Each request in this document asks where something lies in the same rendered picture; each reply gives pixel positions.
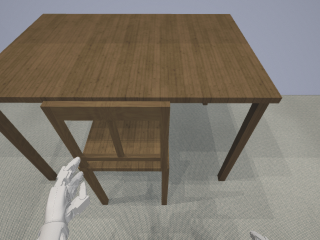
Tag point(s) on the left robot hand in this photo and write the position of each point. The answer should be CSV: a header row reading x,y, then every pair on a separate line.
x,y
63,191

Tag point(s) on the chair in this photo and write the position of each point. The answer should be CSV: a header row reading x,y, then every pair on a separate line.
x,y
125,136

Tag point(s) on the right robot hand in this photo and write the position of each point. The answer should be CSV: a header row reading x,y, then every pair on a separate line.
x,y
256,236

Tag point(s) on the left robot forearm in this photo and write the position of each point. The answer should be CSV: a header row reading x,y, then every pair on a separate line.
x,y
56,230

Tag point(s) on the table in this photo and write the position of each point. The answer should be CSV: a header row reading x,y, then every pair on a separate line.
x,y
176,58

